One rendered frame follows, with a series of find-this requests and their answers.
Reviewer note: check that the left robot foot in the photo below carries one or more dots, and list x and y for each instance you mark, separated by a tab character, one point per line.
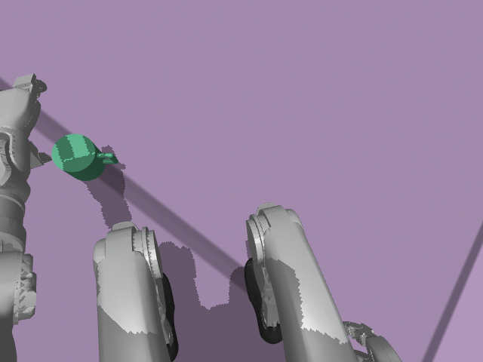
169	316

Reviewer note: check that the left robot hand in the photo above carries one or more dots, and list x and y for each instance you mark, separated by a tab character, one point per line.
20	109

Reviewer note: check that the left robot arm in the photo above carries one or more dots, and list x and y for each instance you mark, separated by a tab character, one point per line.
17	281

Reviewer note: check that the right robot hand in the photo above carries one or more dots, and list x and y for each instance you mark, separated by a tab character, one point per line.
379	350

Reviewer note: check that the right robot foot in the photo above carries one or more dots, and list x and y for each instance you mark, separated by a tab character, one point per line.
272	335

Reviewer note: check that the mug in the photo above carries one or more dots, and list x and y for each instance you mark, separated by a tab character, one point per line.
79	157

